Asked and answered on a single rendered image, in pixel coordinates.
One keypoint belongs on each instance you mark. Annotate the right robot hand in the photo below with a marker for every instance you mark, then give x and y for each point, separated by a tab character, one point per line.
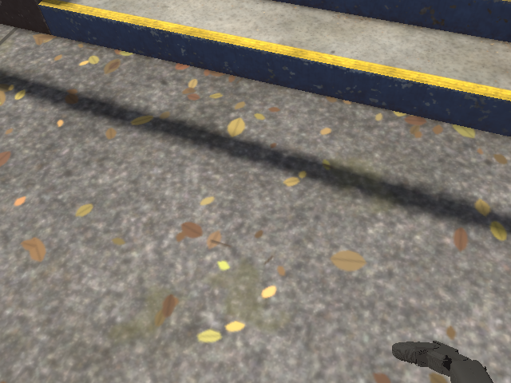
442	359

